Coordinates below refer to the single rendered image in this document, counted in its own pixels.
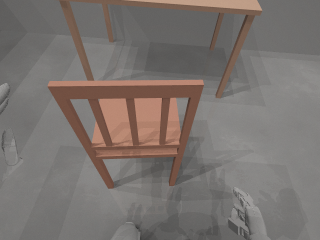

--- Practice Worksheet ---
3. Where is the table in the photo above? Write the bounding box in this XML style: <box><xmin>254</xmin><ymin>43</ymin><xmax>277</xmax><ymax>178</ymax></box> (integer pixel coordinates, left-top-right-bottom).
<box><xmin>57</xmin><ymin>0</ymin><xmax>262</xmax><ymax>99</ymax></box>

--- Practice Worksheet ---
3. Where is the left robot hand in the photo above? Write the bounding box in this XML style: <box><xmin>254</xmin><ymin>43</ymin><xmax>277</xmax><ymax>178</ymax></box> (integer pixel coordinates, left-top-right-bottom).
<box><xmin>0</xmin><ymin>83</ymin><xmax>23</xmax><ymax>182</ymax></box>

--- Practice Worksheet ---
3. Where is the left robot thigh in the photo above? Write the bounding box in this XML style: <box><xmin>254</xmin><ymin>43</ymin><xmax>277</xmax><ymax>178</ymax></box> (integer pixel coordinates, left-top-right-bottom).
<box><xmin>111</xmin><ymin>224</ymin><xmax>141</xmax><ymax>240</ymax></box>

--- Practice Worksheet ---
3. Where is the left robot shin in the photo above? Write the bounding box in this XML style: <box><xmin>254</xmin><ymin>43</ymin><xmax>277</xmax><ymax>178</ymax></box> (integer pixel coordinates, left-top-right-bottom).
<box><xmin>124</xmin><ymin>222</ymin><xmax>135</xmax><ymax>226</ymax></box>

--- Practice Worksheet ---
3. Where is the chair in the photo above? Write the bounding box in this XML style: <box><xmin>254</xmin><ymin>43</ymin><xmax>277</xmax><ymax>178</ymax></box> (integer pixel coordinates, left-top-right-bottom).
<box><xmin>47</xmin><ymin>80</ymin><xmax>204</xmax><ymax>189</ymax></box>

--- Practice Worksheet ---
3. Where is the right robot hand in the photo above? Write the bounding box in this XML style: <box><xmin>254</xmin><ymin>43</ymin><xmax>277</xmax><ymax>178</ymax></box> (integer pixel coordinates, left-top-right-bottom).
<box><xmin>228</xmin><ymin>187</ymin><xmax>268</xmax><ymax>240</ymax></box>

